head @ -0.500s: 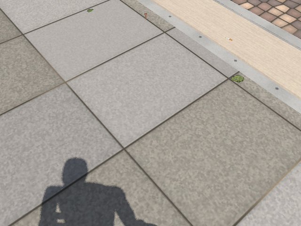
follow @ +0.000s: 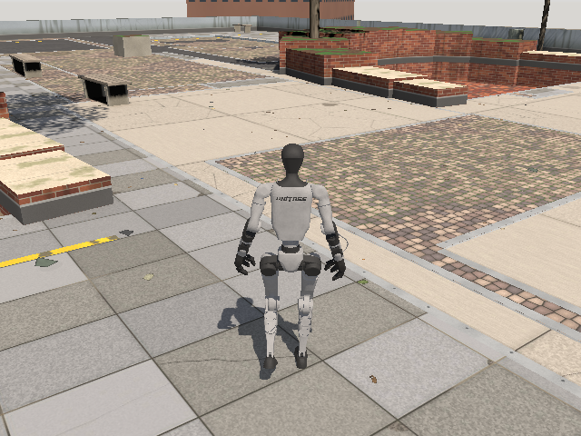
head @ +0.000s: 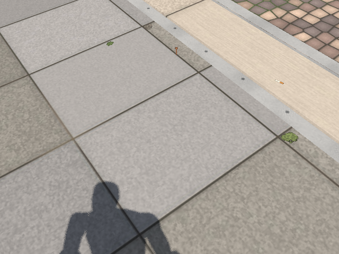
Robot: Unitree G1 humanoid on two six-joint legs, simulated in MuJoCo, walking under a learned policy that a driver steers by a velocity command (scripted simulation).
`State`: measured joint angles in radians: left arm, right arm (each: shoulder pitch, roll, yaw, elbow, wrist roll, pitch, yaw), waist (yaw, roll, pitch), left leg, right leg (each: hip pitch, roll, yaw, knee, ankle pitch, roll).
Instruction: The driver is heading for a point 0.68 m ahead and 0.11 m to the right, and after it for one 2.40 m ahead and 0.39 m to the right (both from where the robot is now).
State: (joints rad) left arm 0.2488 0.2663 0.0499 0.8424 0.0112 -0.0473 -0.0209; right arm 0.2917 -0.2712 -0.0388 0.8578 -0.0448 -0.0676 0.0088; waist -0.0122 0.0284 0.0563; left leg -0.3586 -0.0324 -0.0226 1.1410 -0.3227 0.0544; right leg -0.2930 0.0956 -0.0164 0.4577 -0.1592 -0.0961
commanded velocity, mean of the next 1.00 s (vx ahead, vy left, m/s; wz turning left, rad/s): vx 0.26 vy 0.00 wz -0.37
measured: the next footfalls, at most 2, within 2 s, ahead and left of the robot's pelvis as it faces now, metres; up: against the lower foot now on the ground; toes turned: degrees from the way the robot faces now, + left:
left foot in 0.36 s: +0.32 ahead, +0.08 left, +0.00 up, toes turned -17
right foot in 0.82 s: +0.21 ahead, -0.12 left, +0.00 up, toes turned -28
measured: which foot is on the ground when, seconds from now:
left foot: up 0.00-0.34, down 0.36-0.82, up 0.84-1.00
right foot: down 0.00-0.36, up 0.38-0.80, down 0.82-1.00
